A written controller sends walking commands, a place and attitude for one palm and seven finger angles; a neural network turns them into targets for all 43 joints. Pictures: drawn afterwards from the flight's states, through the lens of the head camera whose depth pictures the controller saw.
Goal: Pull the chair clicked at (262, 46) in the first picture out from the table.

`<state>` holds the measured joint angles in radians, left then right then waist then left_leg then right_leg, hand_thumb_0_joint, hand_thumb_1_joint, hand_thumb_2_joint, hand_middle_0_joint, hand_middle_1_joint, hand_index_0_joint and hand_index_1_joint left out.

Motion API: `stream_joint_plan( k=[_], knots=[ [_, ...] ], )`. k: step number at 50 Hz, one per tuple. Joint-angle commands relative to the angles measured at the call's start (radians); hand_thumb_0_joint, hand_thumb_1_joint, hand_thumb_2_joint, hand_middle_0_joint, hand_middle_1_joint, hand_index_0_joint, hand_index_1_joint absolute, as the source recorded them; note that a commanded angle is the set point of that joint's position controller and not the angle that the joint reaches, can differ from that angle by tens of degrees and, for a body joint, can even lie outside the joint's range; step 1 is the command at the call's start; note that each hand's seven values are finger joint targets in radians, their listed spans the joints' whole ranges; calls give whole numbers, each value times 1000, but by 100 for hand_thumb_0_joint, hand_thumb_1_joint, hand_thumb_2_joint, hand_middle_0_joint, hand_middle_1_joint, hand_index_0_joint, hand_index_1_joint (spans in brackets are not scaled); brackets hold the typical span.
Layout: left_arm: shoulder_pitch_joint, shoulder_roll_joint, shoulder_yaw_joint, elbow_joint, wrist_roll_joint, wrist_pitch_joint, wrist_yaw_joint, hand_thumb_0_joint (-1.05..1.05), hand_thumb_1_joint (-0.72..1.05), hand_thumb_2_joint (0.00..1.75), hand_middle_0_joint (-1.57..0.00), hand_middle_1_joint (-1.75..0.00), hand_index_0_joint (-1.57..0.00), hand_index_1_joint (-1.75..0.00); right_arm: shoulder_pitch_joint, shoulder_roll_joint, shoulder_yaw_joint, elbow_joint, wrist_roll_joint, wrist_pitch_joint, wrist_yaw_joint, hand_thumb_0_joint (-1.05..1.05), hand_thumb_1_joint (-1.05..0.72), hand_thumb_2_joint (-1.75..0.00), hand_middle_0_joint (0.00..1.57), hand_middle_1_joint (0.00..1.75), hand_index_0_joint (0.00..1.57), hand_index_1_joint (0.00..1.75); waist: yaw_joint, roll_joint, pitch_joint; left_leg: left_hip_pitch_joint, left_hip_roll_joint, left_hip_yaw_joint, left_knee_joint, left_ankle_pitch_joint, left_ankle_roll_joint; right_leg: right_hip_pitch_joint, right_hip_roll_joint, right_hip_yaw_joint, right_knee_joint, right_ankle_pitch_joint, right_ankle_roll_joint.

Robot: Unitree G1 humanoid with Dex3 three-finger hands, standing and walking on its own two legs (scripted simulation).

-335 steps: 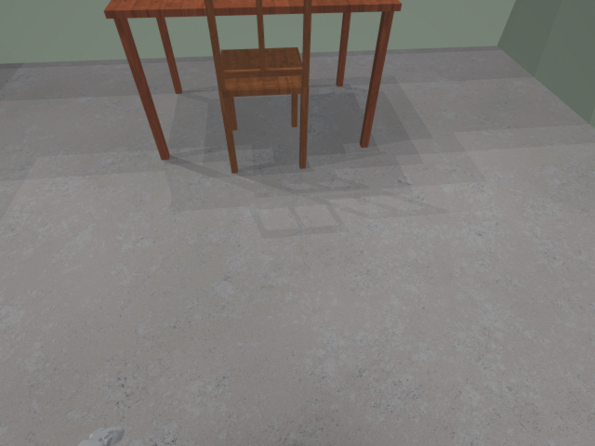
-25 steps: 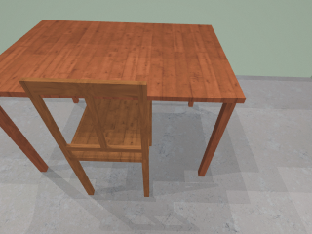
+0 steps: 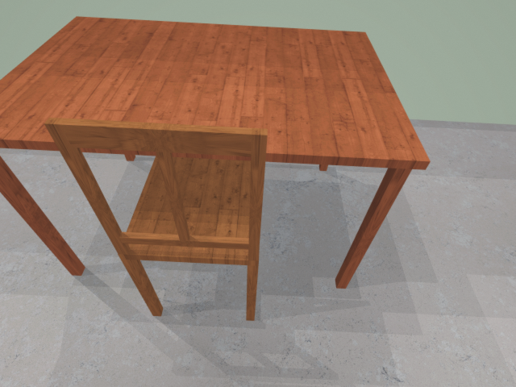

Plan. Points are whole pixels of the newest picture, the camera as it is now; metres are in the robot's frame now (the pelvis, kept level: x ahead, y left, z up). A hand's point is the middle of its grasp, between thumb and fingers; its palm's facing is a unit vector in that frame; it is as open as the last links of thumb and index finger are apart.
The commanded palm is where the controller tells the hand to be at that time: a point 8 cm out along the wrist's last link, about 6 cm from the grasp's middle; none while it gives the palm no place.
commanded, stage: look again from close up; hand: left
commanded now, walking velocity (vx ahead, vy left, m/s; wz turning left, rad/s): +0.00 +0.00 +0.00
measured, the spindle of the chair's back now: (175, 200) +0.50 +0.21 -0.07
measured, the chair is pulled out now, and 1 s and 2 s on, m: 0.00 0.00 0.00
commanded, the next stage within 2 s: none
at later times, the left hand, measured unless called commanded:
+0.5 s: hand out of the picture -0.07 +0.16 -0.17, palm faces +0.06 -0.99 -0.16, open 7.4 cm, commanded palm none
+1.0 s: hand out of the picture -0.06 +0.15 -0.17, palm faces +0.06 -0.99 -0.14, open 7.4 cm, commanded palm none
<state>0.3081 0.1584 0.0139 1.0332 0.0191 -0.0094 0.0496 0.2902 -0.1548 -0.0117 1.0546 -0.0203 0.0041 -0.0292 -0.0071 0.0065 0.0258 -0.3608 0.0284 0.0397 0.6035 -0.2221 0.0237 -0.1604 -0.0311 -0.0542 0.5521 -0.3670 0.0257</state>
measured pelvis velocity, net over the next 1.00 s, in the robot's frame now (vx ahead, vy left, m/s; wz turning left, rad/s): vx -0.02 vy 0.00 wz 0.01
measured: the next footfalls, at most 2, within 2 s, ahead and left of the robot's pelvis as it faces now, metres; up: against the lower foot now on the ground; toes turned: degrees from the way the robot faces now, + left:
none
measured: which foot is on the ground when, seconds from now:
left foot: down 0.00-1.00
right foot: down 0.00-1.00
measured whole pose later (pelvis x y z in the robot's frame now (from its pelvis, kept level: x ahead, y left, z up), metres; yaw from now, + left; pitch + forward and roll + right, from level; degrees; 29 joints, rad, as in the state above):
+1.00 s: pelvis -0.02 +0.00 +0.01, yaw +0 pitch -1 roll -1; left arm 0.42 0.13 0.00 1.07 0.02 -0.02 0.04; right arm 0.31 -0.12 -0.01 1.11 -0.01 0.01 -0.02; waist 0.00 -0.03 0.00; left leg -0.35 0.02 0.04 0.49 -0.13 0.02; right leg -0.17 -0.03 -0.06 0.48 -0.30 0.03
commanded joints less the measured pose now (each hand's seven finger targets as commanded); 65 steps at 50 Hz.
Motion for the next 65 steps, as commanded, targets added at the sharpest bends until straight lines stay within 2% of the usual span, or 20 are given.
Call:
stream_joint_plan(
  k=[1,7,8,10,12,18,23,25,28,30,35,43,48,50,52,65],
  knots=[
    [109,80,13,-32,2,-3,-4,0,90,90,-20,-30,-20,-30,50,-108,-18,-57,4,-24,7,0,-90,-90,20,30,20,30,3,39,7,57,86,-137,-194,-4,28,-92,-33,42,-88,63,-62],
    [131,89,12,-35,5,-2,-8,0,90,90,-20,-30,-20,-30,17,-124,-18,-67,7,-20,12,0,-90,-90,20,30,20,30,12,33,30,34,83,-149,-247,-125,27,-96,-42,48,-116,43,-57],
    [134,91,10,-33,5,-3,-9,0,90,90,-20,-30,-20,-30,11,-123,-17,-67,7,-19,13,0,-90,-90,20,30,20,30,13,14,45,30,76,-143,-242,-134,24,-104,-47,54,-131,38,-57],
    [140,99,9,-33,6,-5,-10,0,90,90,-20,-30,-20,-30,12,-117,-15,-65,9,-16,15,0,-90,-90,20,30,20,30,9,-15,52,39,63,-121,-227,-119,17,-118,-57,70,-160,18,-59],
    [138,102,8,-34,4,-6,-10,0,90,90,-20,-30,-20,-30,14,-120,-15,-62,8,-16,16,0,-90,-90,20,30,20,30,2,-6,45,65,57,-111,-213,-103,11,-142,-62,77,-167,5,-58],
    [170,92,6,-17,4,-6,-9,0,90,90,-20,-30,-20,-30,21,-117,-13,-43,11,-13,16,0,-90,-90,20,30,20,30,5,24,55,54,62,-130,-242,-133,11,-139,-56,72,-174,1,-56],
    [199,81,3,2,4,-8,-9,0,90,90,-20,-30,-20,-30,29,-110,-12,-27,12,-12,15,0,-90,-90,20,30,20,30,8,21,62,47,63,-132,-251,-144,11,-136,-57,68,-183,-1,-54],
    [211,78,2,9,4,-8,-8,0,90,90,-20,-30,-20,-30,36,-105,-11,-19,15,-11,15,0,-90,-90,20,30,20,30,11,1,65,47,65,-133,-262,-155,12,-133,-56,62,-190,-9,-53],
    [220,69,1,18,3,-9,-7,0,90,90,-20,-30,-20,-30,38,-99,-10,-12,13,-9,14,0,-90,-90,20,30,20,30,10,2,69,55,59,-124,-246,-141,8,-152,-62,74,-200,-24,-54],
    [223,68,2,17,3,-10,-7,0,90,90,-20,-30,-20,-30,49,-90,-11,-5,15,-8,14,0,-90,-90,20,30,20,30,9,-24,73,56,58,-118,-245,-135,7,-151,-61,72,-210,-32,-53],
    [232,57,1,26,3,-9,-6,0,90,90,-20,-30,-20,-30,59,-82,-10,8,14,-8,12,0,-90,-90,20,30,20,30,9,6,79,52,62,-122,-256,-151,6,-159,-56,72,-206,-37,-52],
    [238,43,2,31,3,-11,-5,0,90,90,-20,-30,-20,-30,68,-70,-11,14,12,-10,12,0,-90,-90,20,30,20,30,11,-8,72,46,60,-119,-251,-126,6,-147,-60,71,-200,-8,-54],
    [239,37,3,31,3,-12,-5,0,90,90,-20,-30,-20,-30,70,-67,-9,20,13,-14,11,0,-90,-90,20,30,20,30,13,17,66,56,65,-120,-255,-106,7,-135,-58,64,-192,30,-53],
    [241,38,3,32,3,-13,-5,0,90,90,-20,-30,-20,-30,72,-63,-10,20,15,-14,10,0,-90,-90,20,30,20,30,14,1,68,56,64,-117,-257,-99,7,-125,-57,64,-199,38,-52],
    [237,36,3,33,2,-15,-5,0,90,90,-20,-30,-20,-30,67,-63,-8,23,14,-17,10,0,-90,-90,20,30,20,30,14,1,52,70,61,-110,-240,-56,6,-119,-63,68,-195,66,-54],
    [223,39,1,38,1,-15,-5,0,90,90,-20,-30,-20,-30,65,-63,-4,29,16,-19,7,0,-90,-90,20,30,20,30,13,2,63,98,64,-97,-245,-10,4,-103,-63,64,-209,96,-50]
  ],
)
